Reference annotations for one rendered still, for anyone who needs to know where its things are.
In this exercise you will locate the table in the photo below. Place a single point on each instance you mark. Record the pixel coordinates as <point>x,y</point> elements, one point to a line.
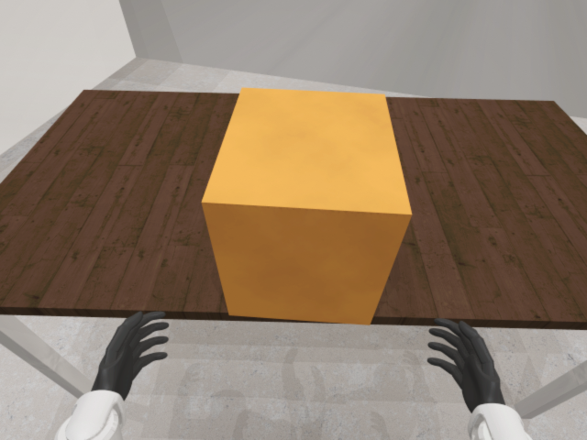
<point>103,218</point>

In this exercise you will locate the robot right hand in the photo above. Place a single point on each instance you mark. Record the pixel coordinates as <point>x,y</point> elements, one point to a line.
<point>475,372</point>

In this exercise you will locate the right robot forearm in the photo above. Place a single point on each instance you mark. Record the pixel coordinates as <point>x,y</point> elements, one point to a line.
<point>494,421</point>

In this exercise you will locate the robot left hand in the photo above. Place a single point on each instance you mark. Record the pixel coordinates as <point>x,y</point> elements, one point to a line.
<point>122,362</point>

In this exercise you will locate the carton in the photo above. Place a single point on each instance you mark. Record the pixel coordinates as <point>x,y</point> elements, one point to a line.
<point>306,206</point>

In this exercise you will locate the left robot forearm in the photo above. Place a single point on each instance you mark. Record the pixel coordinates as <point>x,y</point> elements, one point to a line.
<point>97,415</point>

